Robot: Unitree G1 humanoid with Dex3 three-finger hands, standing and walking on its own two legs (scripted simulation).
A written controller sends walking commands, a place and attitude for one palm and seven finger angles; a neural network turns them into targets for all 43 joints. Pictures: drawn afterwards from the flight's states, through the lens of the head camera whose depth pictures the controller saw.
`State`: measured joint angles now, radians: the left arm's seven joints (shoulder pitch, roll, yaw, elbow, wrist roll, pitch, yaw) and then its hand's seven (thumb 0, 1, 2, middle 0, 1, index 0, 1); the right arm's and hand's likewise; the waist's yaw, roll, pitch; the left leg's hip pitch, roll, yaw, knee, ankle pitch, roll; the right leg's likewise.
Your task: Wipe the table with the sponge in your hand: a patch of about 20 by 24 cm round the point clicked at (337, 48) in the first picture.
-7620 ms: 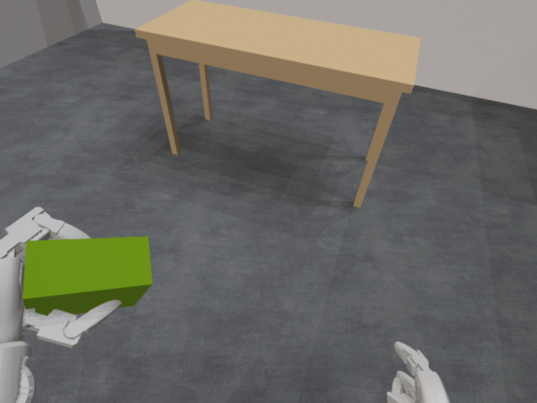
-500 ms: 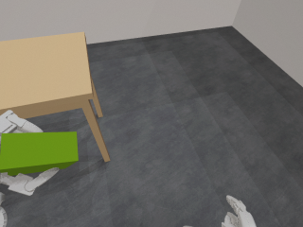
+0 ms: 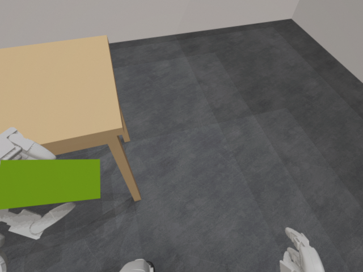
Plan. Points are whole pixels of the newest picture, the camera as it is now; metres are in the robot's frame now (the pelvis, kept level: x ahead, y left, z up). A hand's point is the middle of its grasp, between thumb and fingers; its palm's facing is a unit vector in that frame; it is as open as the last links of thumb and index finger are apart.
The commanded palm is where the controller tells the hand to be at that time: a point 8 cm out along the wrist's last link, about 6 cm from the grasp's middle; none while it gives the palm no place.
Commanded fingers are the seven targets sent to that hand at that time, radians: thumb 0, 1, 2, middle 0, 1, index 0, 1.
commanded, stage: take the last steps up to it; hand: left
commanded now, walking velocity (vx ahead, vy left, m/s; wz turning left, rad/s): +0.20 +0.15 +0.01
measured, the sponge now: (64, 183) +0.22 +0.20 +0.15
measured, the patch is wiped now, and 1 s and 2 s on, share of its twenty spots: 0.00 0.00 0.00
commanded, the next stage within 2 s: come to a stop and stand still in 0.24 s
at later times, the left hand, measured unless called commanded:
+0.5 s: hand (25, 135) +0.29 +0.28 +0.17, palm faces +0.39 -0.77 -0.50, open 10.1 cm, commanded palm +0.23 +0.32 +0.19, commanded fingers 0.00 0.10 1.30 -1.20 -1.60 -1.20 -1.60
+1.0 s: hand out of the picture +0.26 +0.30 +0.17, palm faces +0.35 -0.82 -0.45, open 10.0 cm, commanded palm +0.20 +0.35 +0.19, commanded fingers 0.00 0.10 1.30 -1.20 -1.60 -1.20 -1.60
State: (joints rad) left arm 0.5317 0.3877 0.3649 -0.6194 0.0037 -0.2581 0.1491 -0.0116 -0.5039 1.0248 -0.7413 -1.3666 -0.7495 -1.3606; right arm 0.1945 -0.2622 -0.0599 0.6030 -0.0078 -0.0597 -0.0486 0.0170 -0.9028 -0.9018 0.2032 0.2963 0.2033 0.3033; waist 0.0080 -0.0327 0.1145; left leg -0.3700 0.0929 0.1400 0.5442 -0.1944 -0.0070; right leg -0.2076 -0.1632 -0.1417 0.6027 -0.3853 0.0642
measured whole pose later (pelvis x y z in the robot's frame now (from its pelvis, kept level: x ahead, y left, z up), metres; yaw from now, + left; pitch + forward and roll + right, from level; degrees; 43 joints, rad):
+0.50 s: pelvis +0.07 +0.04 +0.01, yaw -1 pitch -1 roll +3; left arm 0.47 0.35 0.36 -0.42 -0.02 -0.20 0.14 -0.01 -0.50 1.02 -0.74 -1.37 -0.75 -1.36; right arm 0.16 -0.20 0.01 0.66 0.01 -0.03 -0.05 0.02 -0.90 -0.90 0.21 0.30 0.21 0.30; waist 0.00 0.02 0.07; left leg -0.42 0.03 0.08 0.98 -0.44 -0.04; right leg -0.26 -0.08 -0.17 0.58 -0.31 -0.05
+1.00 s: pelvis +0.04 +0.07 +0.01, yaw -1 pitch -1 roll -1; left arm 0.48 0.37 0.33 -0.54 -0.02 -0.16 0.15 -0.01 -0.50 1.02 -0.74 -1.37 -0.75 -1.36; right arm 0.18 -0.14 0.05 0.58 0.01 -0.08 -0.03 0.01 -0.90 -0.90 0.21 0.30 0.21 0.30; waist 0.02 0.04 0.08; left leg -0.35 0.08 0.10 0.54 -0.18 0.00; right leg -0.20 0.00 -0.11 0.51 -0.29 0.00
